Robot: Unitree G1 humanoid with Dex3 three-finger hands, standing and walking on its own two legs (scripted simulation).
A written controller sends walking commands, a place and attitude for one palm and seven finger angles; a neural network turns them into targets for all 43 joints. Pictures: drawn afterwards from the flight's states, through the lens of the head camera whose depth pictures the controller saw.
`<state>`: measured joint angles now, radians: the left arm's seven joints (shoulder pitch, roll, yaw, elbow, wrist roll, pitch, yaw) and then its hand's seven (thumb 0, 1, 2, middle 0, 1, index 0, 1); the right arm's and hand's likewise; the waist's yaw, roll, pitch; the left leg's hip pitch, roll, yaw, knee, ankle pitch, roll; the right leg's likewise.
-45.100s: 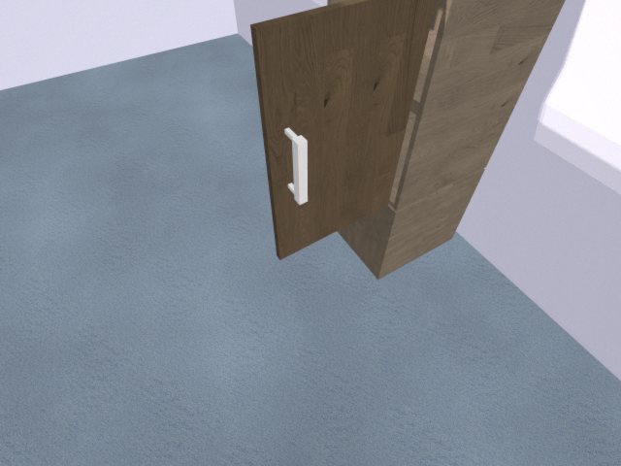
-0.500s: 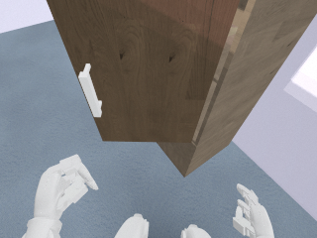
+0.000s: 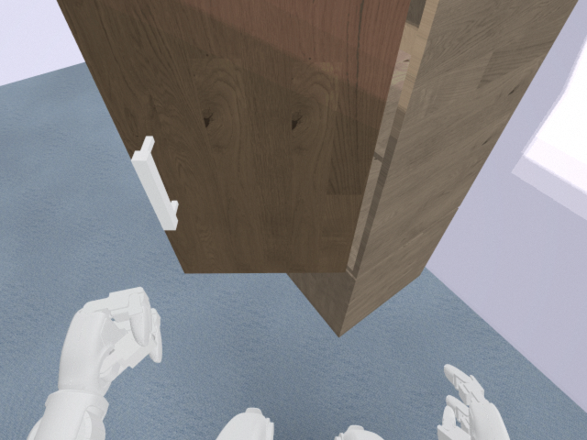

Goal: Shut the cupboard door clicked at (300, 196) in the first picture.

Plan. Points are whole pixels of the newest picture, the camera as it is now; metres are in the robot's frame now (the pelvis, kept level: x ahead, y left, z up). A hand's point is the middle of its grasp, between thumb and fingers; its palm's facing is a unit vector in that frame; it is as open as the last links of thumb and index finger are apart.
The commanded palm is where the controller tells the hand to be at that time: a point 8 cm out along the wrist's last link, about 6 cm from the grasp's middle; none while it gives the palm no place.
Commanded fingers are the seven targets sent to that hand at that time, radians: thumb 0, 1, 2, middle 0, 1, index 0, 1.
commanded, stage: raise the hand and make a fist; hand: left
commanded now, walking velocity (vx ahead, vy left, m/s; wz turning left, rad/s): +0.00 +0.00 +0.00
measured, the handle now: (160, 185) +0.47 +0.25 +0.06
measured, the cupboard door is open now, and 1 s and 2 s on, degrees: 54 54 54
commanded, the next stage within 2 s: bring the fist close to the handle in 0.26 s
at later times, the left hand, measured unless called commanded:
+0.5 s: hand (157, 334) +0.23 +0.18 +0.06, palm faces +0.06 -1.00 -0.04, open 3.1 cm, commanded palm +0.22 +0.24 +0.06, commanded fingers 0.00 0.90 0.90 -1.30 -1.50 -1.30 -1.50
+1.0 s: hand (171, 267) +0.32 +0.19 +0.06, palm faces +0.06 -1.00 -0.02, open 3.1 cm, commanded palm +0.30 +0.24 +0.06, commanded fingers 0.00 0.90 0.90 -1.30 -1.50 -1.30 -1.50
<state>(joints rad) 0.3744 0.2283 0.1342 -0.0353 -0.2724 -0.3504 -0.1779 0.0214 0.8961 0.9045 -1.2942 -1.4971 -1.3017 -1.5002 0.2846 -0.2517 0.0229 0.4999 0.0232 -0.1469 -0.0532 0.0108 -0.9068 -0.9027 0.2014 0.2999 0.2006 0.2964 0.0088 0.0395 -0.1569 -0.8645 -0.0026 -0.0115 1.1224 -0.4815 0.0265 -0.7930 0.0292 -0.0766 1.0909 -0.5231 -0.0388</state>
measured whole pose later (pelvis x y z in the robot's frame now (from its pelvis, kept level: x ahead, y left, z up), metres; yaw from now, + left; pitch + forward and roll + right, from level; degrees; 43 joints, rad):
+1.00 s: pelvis +0.00 +0.01 +0.00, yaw -1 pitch +14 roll -2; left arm -0.06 0.23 0.16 0.33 -0.22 -0.35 -0.14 0.02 0.90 0.90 -1.30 -1.50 -1.30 -1.50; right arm 0.26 -0.25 0.02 0.57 0.02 -0.11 -0.05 0.01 -0.91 -0.90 0.20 0.30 0.20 0.30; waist -0.01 0.03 -0.14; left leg -0.87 0.00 0.01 1.09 -0.46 0.04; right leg -0.81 0.03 -0.05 1.07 -0.50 -0.03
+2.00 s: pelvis +0.00 +0.01 +0.00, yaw -1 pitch +16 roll -2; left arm -0.41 0.30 0.24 0.75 -0.20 -0.42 -0.21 0.02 0.90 0.90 -1.30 -1.50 -1.31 -1.50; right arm 0.28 -0.26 0.02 0.62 0.03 -0.06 -0.04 0.01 -0.91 -0.90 0.20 0.30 0.20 0.30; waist -0.03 0.02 -0.14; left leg -0.91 0.00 0.01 1.09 -0.45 0.04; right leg -0.85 0.03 -0.05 1.06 -0.49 -0.03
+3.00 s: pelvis -0.02 +0.02 -0.03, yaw -3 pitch +24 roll -5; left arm -1.02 0.59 0.31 1.24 -0.14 -0.34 -0.45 0.02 0.90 0.90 -1.30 -1.50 -1.30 -1.50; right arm 0.36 -0.29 0.05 0.66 0.03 -0.07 -0.03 0.00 -0.91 -0.90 0.20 0.30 0.20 0.30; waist -0.17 0.04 -0.14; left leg -1.19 0.02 -0.02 1.24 -0.47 0.05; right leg -1.11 0.06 -0.08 1.16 -0.48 -0.02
